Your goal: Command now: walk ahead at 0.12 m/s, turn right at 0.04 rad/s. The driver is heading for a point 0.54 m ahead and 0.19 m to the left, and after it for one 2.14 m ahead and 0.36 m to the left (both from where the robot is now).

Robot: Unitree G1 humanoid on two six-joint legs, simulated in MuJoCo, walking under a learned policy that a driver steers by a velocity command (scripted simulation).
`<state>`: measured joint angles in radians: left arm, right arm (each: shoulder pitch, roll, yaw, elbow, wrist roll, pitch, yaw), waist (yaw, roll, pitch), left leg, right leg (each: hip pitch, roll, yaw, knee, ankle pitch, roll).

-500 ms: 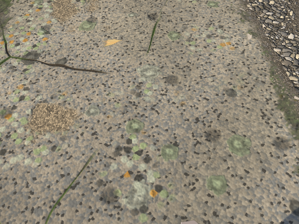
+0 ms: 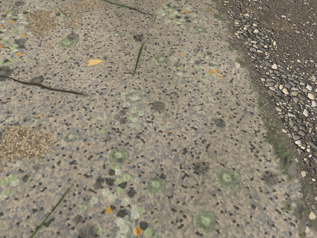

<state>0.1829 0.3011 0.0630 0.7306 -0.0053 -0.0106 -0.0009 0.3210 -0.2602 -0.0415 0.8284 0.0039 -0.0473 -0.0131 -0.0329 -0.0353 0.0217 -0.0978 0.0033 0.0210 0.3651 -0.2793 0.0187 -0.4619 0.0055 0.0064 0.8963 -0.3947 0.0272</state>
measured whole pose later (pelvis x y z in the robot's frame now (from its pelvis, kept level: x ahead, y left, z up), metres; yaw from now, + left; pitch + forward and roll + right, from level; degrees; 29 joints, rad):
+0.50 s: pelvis +0.06 -0.01 -0.01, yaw +10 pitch +0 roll -2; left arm 0.08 0.28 0.06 0.79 0.01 0.01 0.04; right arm 0.19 -0.31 -0.06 0.76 0.02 0.06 -0.01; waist -0.01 0.01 0.08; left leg -0.40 0.07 0.03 0.81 -0.40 -0.05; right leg -0.25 -0.04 -0.17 0.44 -0.18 -0.01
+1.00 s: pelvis +0.08 +0.01 +0.00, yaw +27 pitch +2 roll -2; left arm 0.07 0.31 0.08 0.81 -0.02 -0.01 0.02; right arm 0.19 -0.32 -0.07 0.64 0.01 0.03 -0.03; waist -0.02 0.00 0.04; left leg -0.28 -0.09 -0.18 0.48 -0.22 0.05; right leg -0.37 0.03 0.10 0.68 -0.35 0.08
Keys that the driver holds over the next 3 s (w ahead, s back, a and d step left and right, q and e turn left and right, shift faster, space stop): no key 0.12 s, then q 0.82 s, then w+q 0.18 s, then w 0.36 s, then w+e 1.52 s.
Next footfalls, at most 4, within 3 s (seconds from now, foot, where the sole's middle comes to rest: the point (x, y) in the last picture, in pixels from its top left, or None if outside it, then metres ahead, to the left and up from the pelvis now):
0.16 right None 0.15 -0.13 -0.78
0.56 left None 0.09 0.11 -0.78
1.08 right None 0.19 -0.09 -0.78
1.50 left None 0.25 0.30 -0.78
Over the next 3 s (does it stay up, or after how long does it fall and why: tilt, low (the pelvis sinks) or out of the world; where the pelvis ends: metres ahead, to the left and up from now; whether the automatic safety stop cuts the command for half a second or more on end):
stays up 0.95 0.39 -0.02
